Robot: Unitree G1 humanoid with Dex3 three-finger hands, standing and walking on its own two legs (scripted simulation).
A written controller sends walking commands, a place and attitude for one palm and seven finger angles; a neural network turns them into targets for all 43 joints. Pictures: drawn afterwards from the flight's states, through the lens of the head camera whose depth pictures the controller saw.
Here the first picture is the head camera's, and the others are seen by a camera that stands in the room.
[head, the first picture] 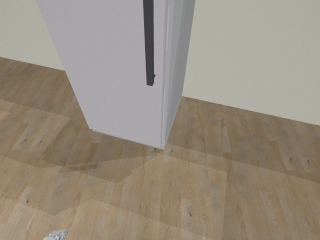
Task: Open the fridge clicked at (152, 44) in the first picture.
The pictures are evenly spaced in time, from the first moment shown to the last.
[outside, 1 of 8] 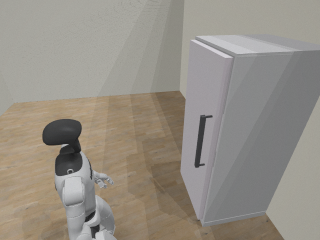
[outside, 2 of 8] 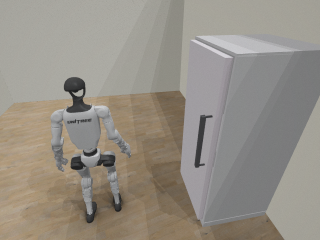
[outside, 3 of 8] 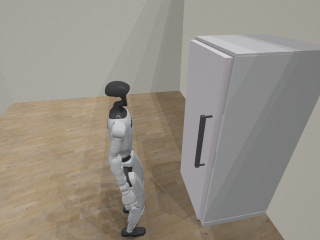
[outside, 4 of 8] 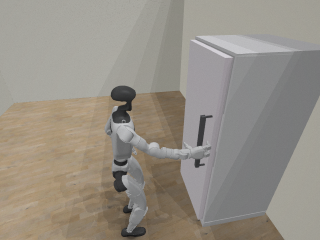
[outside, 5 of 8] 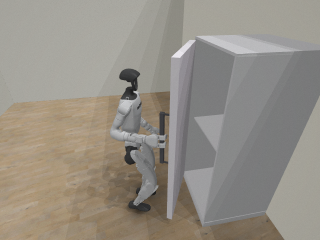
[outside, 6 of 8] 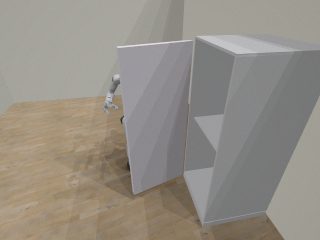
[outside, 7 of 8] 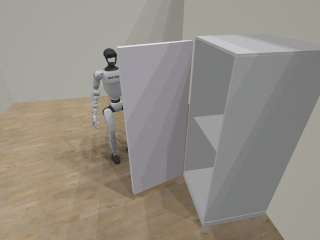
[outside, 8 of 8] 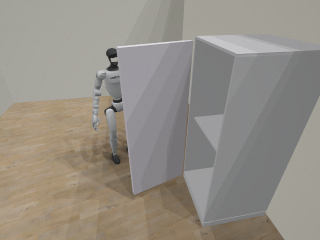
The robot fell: no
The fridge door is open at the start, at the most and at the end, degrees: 0 78 73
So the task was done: yes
